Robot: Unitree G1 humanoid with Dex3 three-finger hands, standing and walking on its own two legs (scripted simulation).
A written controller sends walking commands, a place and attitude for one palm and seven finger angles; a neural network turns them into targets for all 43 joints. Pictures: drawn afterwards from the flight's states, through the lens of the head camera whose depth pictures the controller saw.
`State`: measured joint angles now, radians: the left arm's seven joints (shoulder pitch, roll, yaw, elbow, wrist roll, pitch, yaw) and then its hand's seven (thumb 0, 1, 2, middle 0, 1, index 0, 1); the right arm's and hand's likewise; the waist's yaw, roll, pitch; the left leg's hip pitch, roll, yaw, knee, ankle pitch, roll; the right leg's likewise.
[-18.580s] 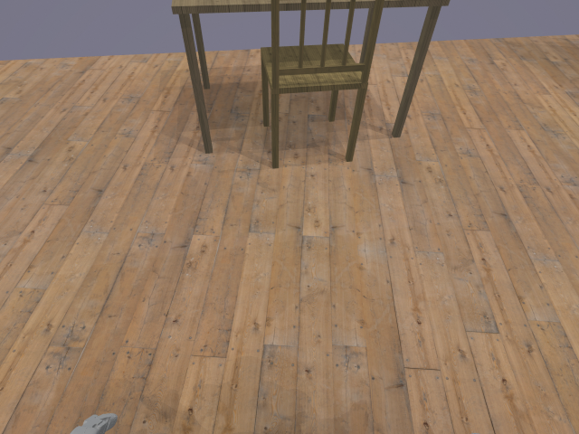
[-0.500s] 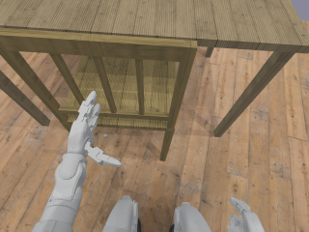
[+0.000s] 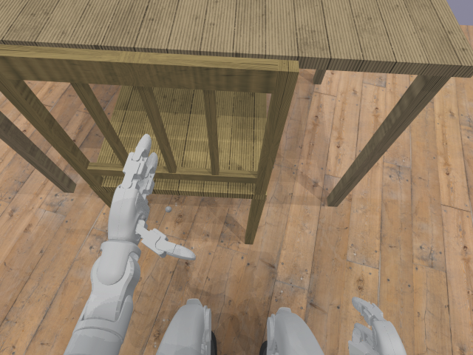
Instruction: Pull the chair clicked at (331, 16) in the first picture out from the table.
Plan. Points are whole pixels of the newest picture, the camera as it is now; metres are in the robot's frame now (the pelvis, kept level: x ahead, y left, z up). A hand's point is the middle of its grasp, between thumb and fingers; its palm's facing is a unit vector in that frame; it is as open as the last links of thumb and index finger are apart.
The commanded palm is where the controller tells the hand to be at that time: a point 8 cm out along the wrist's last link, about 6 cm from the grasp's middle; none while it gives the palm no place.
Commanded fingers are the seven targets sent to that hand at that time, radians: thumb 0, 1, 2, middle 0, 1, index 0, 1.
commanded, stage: aim the fingers beside a spindle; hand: left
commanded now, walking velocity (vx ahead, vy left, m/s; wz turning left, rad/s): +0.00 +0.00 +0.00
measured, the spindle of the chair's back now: (160, 135) +0.49 +0.15 +0.01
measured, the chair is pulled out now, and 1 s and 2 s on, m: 0.00 0.00 0.00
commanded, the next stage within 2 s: push the fingers through the gap in 0.90 s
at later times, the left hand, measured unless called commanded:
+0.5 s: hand (160, 209) +0.35 +0.14 +0.00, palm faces -0.03 -1.00 -0.04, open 16.9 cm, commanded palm +0.32 +0.18 +0.02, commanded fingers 0.00 -0.50 0.30 -0.06 -0.08 -0.06 -0.08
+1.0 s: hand (162, 211) +0.33 +0.13 +0.03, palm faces -0.06 -1.00 -0.03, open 16.9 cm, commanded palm +0.32 +0.18 +0.02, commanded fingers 0.00 -0.50 0.30 -0.06 -0.08 -0.06 -0.08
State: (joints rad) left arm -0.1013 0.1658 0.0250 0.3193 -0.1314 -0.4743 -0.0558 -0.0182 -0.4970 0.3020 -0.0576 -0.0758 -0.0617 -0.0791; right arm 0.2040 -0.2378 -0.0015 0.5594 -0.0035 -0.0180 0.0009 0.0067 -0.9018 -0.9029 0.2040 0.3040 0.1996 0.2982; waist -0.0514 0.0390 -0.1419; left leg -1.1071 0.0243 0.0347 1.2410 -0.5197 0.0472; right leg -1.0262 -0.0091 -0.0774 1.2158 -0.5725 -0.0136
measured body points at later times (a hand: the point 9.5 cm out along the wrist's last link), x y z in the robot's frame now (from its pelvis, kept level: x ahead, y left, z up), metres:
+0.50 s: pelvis +0.00 -0.01 +0.00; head +0.11 +0.00 +0.43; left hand +0.34 +0.19 +0.01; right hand +0.15 -0.26 -0.12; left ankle +0.03 +0.09 -0.63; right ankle +0.00 -0.12 -0.63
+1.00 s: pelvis +0.00 -0.01 +0.00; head +0.11 +0.00 +0.43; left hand +0.33 +0.18 +0.04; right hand +0.14 -0.25 -0.11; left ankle +0.03 +0.09 -0.63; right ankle +0.00 -0.12 -0.63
